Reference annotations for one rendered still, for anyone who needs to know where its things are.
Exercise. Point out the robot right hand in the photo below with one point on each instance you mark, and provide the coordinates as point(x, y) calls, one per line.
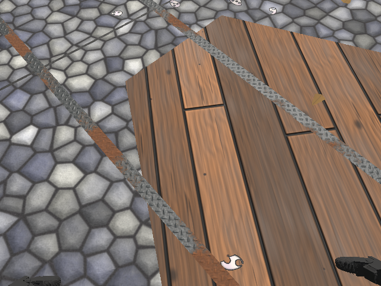
point(369, 267)

